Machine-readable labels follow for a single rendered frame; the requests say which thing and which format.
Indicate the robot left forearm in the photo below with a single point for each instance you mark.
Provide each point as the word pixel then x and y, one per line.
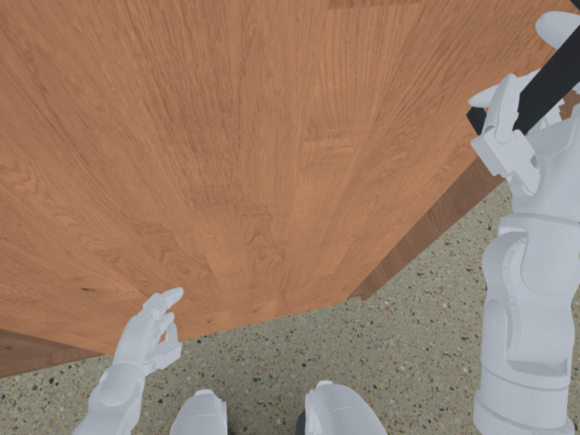
pixel 114 404

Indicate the right robot thigh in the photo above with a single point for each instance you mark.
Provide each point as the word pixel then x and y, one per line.
pixel 335 409

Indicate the right robot hand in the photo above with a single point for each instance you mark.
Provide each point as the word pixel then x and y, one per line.
pixel 552 187

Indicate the left robot hand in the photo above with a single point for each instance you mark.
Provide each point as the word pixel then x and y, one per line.
pixel 139 345

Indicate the handle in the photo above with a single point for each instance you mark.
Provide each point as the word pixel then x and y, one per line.
pixel 558 76

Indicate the robot right forearm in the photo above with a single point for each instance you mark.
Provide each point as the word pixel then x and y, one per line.
pixel 532 270

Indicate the wardrobe door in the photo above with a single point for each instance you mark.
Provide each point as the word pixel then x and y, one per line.
pixel 16 347
pixel 263 155

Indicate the left robot shin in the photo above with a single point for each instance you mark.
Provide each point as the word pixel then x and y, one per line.
pixel 203 392

